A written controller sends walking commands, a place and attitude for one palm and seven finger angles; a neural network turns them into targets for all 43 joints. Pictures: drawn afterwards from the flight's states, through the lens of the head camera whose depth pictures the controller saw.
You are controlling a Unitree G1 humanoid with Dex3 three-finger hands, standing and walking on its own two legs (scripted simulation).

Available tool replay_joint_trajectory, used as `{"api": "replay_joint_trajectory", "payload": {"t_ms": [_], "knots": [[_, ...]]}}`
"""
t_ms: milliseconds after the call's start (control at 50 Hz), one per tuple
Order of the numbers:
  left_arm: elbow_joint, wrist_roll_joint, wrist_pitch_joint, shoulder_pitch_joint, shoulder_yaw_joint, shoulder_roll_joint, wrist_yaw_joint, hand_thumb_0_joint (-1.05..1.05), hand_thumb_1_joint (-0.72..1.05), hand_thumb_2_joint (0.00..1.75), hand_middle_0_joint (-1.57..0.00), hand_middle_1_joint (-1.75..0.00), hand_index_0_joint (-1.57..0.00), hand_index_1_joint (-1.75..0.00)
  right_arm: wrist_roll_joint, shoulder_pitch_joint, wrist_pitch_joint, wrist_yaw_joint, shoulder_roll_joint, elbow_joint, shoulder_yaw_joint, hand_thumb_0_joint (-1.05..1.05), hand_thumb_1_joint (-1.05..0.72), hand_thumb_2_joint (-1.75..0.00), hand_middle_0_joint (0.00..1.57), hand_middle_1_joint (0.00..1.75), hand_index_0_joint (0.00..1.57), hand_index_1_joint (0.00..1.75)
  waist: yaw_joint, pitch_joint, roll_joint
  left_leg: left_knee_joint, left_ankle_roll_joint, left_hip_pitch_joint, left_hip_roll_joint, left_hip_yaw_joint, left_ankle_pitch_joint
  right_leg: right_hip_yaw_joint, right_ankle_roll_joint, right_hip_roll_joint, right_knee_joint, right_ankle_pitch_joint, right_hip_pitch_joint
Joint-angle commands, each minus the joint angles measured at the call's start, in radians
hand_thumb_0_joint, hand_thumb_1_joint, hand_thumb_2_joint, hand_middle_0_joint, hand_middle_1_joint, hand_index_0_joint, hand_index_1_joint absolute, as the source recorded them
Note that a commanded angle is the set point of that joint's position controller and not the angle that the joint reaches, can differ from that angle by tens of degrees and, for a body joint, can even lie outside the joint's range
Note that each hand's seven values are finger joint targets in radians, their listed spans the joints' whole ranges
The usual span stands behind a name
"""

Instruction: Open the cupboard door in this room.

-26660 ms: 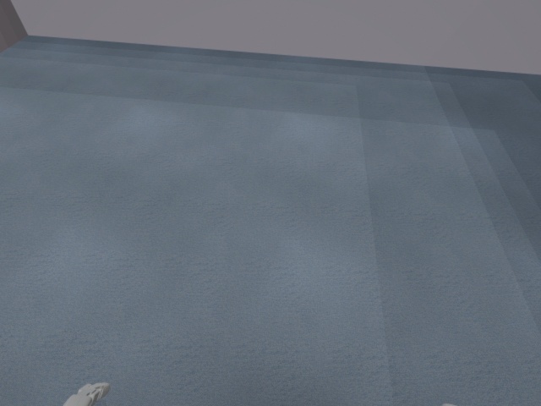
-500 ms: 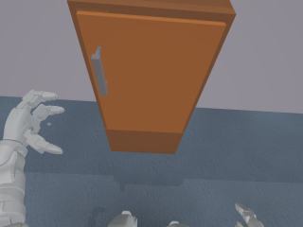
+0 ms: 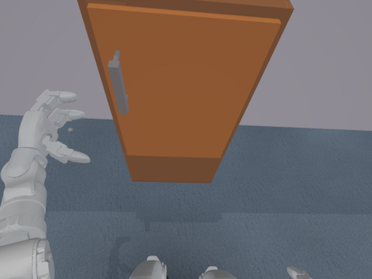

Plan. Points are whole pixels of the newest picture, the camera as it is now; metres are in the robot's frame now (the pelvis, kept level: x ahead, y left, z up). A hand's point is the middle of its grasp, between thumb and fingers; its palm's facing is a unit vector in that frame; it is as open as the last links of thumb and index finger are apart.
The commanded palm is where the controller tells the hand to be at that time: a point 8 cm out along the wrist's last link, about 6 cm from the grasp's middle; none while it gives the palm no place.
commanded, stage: move the hooked fingers beside the handle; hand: left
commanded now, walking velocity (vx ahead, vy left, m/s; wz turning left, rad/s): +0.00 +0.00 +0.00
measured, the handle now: (120, 84) +0.55 +0.17 +0.05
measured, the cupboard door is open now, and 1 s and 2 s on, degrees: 0 0 0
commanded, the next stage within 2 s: slide the fingers in behind the handle in 1.48 s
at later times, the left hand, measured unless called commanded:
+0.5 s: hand (83, 102) +0.48 +0.24 +0.06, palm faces +0.04 -1.00 -0.01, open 14.0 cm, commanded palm +0.47 +0.28 +0.05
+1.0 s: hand (88, 97) +0.51 +0.24 +0.04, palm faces +0.04 -1.00 -0.01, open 14.0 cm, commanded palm +0.49 +0.27 +0.05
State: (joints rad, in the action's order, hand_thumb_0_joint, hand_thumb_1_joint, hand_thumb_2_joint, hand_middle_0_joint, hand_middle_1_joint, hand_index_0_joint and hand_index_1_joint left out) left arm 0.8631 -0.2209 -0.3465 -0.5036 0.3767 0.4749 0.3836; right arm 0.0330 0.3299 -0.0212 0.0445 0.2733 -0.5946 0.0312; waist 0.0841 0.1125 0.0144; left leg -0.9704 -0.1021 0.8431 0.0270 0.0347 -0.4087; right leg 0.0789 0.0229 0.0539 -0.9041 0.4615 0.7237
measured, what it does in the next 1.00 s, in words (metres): stands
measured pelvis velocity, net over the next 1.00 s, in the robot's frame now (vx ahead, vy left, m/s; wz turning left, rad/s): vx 0.01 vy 0.00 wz -0.04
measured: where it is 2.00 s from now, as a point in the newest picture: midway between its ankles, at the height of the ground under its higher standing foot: outside the picture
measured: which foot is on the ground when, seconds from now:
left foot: down 0.00-1.00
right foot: down 0.00-1.00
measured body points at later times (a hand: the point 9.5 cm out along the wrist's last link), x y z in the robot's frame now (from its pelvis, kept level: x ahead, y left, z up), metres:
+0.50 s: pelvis +0.00 +0.00 -0.01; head +0.12 +0.03 +0.42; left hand +0.47 +0.29 +0.06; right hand +0.01 -0.28 -0.11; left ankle +0.03 +0.05 -0.68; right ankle -0.02 -0.11 -0.68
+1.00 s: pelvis +0.01 +0.00 -0.02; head +0.15 +0.03 +0.41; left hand +0.50 +0.29 +0.05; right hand +0.00 -0.28 -0.11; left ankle +0.03 +0.05 -0.68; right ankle -0.02 -0.11 -0.68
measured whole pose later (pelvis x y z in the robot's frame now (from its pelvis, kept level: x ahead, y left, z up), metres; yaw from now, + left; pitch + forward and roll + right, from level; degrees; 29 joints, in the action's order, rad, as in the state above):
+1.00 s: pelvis +0.01 +0.00 -0.02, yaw -2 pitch +23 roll -6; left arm 1.17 -0.12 -0.37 -0.84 0.47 0.64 0.35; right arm 0.00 0.41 0.11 0.02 0.28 -0.60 0.04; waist 0.18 0.11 0.02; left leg -1.06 -0.10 1.01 -0.01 0.03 -0.45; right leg 0.08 0.03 0.09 -0.96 0.48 0.89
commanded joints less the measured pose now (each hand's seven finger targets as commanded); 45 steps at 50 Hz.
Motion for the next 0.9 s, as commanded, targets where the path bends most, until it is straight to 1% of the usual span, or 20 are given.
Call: {"api": "replay_joint_trajectory", "payload": {"t_ms": [0, 40, 100, 120, 160, 240, 260, 340, 380, 440, 480, 500, 560, 580, 620, 640, 740, 800, 840, 880], "knots": [[-0.117, -0.004, -0.094, -0.443, 0.071, 0.303, -0.01, 0.0, -0.5, 0.3, -0.3, -1.2, -0.3, -1.2, -0.002, 0.096, -0.01, 0.011, 0.2, 0.068, -0.067, 0.0, -0.9, -0.9, 0.2, 0.3, 0.2, 0.3, 0.017, 0.323, 0.09, 0.127, 0.091, -0.433, -0.072, -0.189, 0.285, -0.033, 0.016, -0.002, 0.078, -0.157, 0.116], [-0.105, 0.004, -0.116, -0.486, 0.081, 0.322, -0.008, 0.0, -0.5, 0.3, -0.3, -1.2, -0.3, -1.2, -0.005, 0.107, -0.005, 0.01, 0.202, 0.064, -0.066, 0.0, -0.9, -0.9, 0.2, 0.3, 0.2, 0.3, 0.013, 0.368, 0.127, 0.115, 0.094, -0.46, -0.072, -0.19, 0.314, -0.036, 0.019, 0.0, 0.066, -0.165, 0.125], [-0.079, 0.01, -0.13, -0.508, 0.057, 0.308, 0.003, 0.0, -0.5, 0.3, -0.3, -1.2, -0.3, -1.2, -0.008, 0.116, 0.007, 0.007, 0.203, 0.057, -0.068, 0.0, -0.9, -0.9, 0.2, 0.3, 0.2, 0.3, 0.019, 0.397, 0.177, 0.11, 0.104, -0.508, -0.08, -0.205, 0.333, -0.033, 0.021, 0.001, 0.06, -0.162, 0.165], [-0.063, 0.009, -0.131, -0.543, 0.023, 0.274, 0.007, 0.0, -0.5, 0.3, -0.3, -1.2, -0.3, -1.2, -0.008, 0.124, 0.012, 0.005, 0.202, 0.051, -0.067, 0.0, -0.9, -0.9, 0.2, 0.3, 0.2, 0.3, 0.037, 0.39, 0.153, 0.106, 0.104, -0.51, -0.085, -0.22, 0.344, -0.029, 0.021, 0.003, 0.054, -0.161, 0.185], [-0.012, 0.015, -0.122, -0.568, 0.023, 0.282, 0.009, 0.0, -0.5, 0.3, -0.3, -1.2, -0.3, -1.2, -0.008, 0.13, 0.022, 0.004, 0.207, 0.039, -0.069, 0.0, -0.9, -0.9, 0.2, 0.3, 0.2, 0.3, 0.044, 0.365, 0.146, 0.107, 0.101, -0.487, -0.086, -0.222, 0.292, -0.029, 0.018, 0.004, 0.056, -0.141, 0.21], [0.027, 0.021, -0.113, -0.638, 0.032, 0.31, 0.001, 0.0, -0.5, 0.3, -0.3, -1.2, -0.3, -1.2, -0.007, 0.149, 0.036, 0.009, 0.213, 0.034, -0.066, 0.0, -0.9, -0.9, 0.2, 0.3, 0.2, 0.3, 0.056, 0.388, 0.127, 0.091, 0.087, -0.454, -0.079, -0.206, 0.299, -0.035, 0.015, 0.003, 0.053, -0.158, 0.195], [0.041, 0.025, -0.112, -0.638, 0.048, 0.326, -0.005, 0.0, -0.5, 0.3, -0.3, -1.2, -0.3, -1.2, -0.01, 0.153, 0.039, 0.008, 0.212, 0.029, -0.066, 0.0, -0.9, -0.9, 0.2, 0.3, 0.2, 0.3, 0.047, 0.384, 0.15, 0.087, 0.09, -0.45, -0.078, -0.206, 0.302, -0.033, 0.017, 0.003, 0.049, -0.157, 0.201], [0.048, 0.047, -0.13, -0.683, 0.112, 0.426, -0.028, 0.0, -0.5, 0.3, -0.3, -1.2, -0.3, -1.2, -0.017, 0.176, 0.052, 0.006, 0.219, 0.029, -0.062, 0.0, -0.9, -0.9, 0.2, 0.3, 0.2, 0.3, 0.048, 0.437, 0.14, 0.059, 0.083, -0.421, -0.076, -0.192, 0.336, -0.044, 0.015, 0.009, 0.035, -0.18, 0.169], [0.066, 0.054, -0.132, -0.718, 0.09, 0.411, -0.032, 0.0, -0.5, 0.3, -0.3, -1.2, -0.3, -1.2, -0.019, 0.18, 0.058, 0.003, 0.214, 0.027, -0.057, 0.0, -0.9, -0.9, 0.2, 0.3, 0.2, 0.3, 0.063, 0.422, 0.151, 0.049, 0.077, -0.399, -0.074, -0.181, 0.329, -0.046, 0.012, 0.01, 0.037, -0.182, 0.172], [0.084, 0.066, -0.133, -0.714, 0.118, 0.455, -0.027, 0.0, -0.5, 0.3, -0.3, -1.2, -0.3, -1.2, -0.023, 0.199, 0.069, 0.001, 0.22, 0.025, -0.06, 0.0, -0.9, -0.9, 0.2, 0.3, 0.2, 0.3, 0.06, 0.448, 0.177, 0.037, 0.081, -0.421, -0.079, -0.18, 0.384, -0.046, 0.015, 0.015, 0.031, -0.208, 0.175], [0.109, 0.064, -0.12, -0.712, 0.106, 0.443, -0.022, 0.0, -0.5, 0.3, -0.3, -1.2, -0.3, -1.2, -0.022, 0.206, 0.077, 0.001, 0.22, 0.026, -0.058, 0.0, -0.9, -0.9, 0.2, 0.3, 0.2, 0.3, 0.071, 0.435, 0.167, 0.037, 0.077, -0.408, -0.08, -0.176, 0.379, -0.044, 0.012, 0.016, 0.036, -0.21, 0.178], [0.108, 0.063, -0.115, -0.742, 0.074, 0.409, -0.015, 0.0, -0.5, 0.3, -0.3, -1.2, -0.3, -1.2, -0.022, 0.205, 0.078, -0.002, 0.216, 0.022, -0.056, 0.0, -0.9, -0.9, 0.2, 0.3, 0.2, 0.3, 0.084, 0.436, 0.176, 0.029, 0.073, -0.403, -0.079, -0.173, 0.369, -0.046, 0.009, 0.017, 0.036, -0.209, 0.189], [0.137, 0.063, -0.101, -0.733, 0.112, 0.458, -0.011, 0.0, -0.5, 0.3, -0.3, -1.2, -0.3, -1.2, -0.024, 0.224, 0.088, -0.001, 0.223, 0.021, -0.058, 0.0, -0.9, -0.9, 0.2, 0.3, 0.2, 0.3, 0.076, 0.444, 0.167, 0.02, 0.07, -0.388, -0.078, -0.169, 0.404, -0.046, 0.01, 0.019, 0.033, -0.237, 0.17], [0.158, 0.067, -0.092, -0.742, 0.091, 0.438, -0.008, 0.0, -0.5, 0.3, -0.3, -1.2, -0.3, -1.2, -0.022, 0.228, 0.091, -0.002, 0.221, 0.02, -0.056, 0.0, -0.9, -0.9, 0.2, 0.3, 0.2, 0.3, 0.089, 0.427, 0.159, 0.021, 0.069, -0.377, -0.079, -0.169, 0.39, -0.045, 0.008, 0.02, 0.035, -0.23, 0.186], [0.169, 0.067, -0.09, -0.779, 0.102, 0.457, -0.009, 0.0, -0.5, 0.3, -0.3, -1.2, -0.3, -1.2, -0.025, 0.239, 0.092, -0.001, 0.222, 0.015, -0.054, 0.0, -0.9, -0.9, 0.2, 0.3, 0.2, 0.3, 0.1, 0.414, 0.149, 0.007, 0.062, -0.348, -0.078, -0.164, 0.383, -0.049, 0.008, 0.02, 0.032, -0.237, 0.186], [0.151, 0.077, -0.094, -0.803, 0.116, 0.491, -0.012, 0.0, -0.5, 0.3, -0.3, -1.2, -0.3, -1.2, -0.027, 0.245, 0.094, 0.0, 0.228, 0.015, -0.054, 0.0, -0.9, -0.9, 0.2, 0.3, 0.2, 0.3, 0.096, 0.434, 0.174, 0.007, 0.065, -0.362, -0.08, -0.168, 0.4, -0.049, 0.008, 0.02, 0.026, -0.24, 0.191], [0.116, 0.083, -0.11, -0.763, 0.102, 0.453, -0.015, 0.0, -0.5, 0.3, -0.3, -1.2, -0.3, -1.2, -0.035, 0.256, 0.102, -0.013, 0.22, 0.018, -0.059, 0.0, -0.9, -0.9, 0.2, 0.3, 0.2, 0.3, 0.081, 0.502, 0.236, -0.004, 0.081, -0.46, -0.089, -0.182, 0.511, -0.041, 0.012, 0.025, 0.015, -0.265, 0.225], [0.111, 0.075, -0.098, -0.737, 0.127, 0.474, -0.02, 0.0, -0.5, 0.3, -0.3, -1.2, -0.3, -1.2, -0.034, 0.26, 0.109, -0.015, 0.224, 0.023, -0.063, 0.0, -0.9, -0.9, 0.2, 0.3, 0.2, 0.3, 0.078, 0.505, 0.188, 0.002, 0.074, -0.429, -0.086, -0.176, 0.494, -0.04, 0.009, 0.026, 0.02, -0.28, 0.179], [0.101, 0.073, -0.09, -0.725, 0.123, 0.46, -0.018, 0.0, -0.5, 0.3, -0.3, -1.2, -0.3, -1.2, -0.032, 0.262, 0.113, -0.017, 0.221, 0.029, -0.063, 0.0, -0.9, -0.9, 0.2, 0.3, 0.2, 0.3, 0.073, 0.514, 0.199, 0.003, 0.075, -0.448, -0.087, -0.175, 0.536, -0.039, 0.008, 0.028, 0.021, -0.301, 0.178], [0.105, 0.074, -0.084, -0.714, 0.124, 0.465, -0.02, 0.0, -0.5, 0.3, -0.3, -1.2, -0.3, -1.2, -0.029, 0.257, 0.116, -0.018, 0.221, 0.033, -0.064, 0.0, -0.9, -0.9, 0.2, 0.3, 0.2, 0.3, 0.075, 0.489, 0.178, 0.005, 0.07, -0.414, -0.083, -0.167, 0.493, -0.042, 0.007, 0.028, 0.027, -0.295, 0.162]]}}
